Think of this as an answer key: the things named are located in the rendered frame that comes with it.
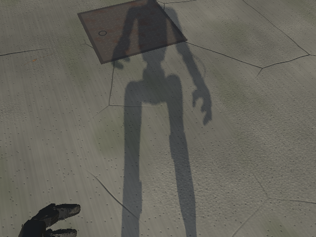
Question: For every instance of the robot left hand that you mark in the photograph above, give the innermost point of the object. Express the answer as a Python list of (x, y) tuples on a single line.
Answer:
[(36, 227)]

